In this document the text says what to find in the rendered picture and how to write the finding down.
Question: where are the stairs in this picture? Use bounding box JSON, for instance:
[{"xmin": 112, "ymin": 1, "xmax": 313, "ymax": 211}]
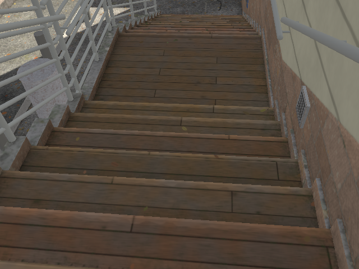
[
  {"xmin": 125, "ymin": 14, "xmax": 258, "ymax": 35},
  {"xmin": 0, "ymin": 100, "xmax": 339, "ymax": 269}
]

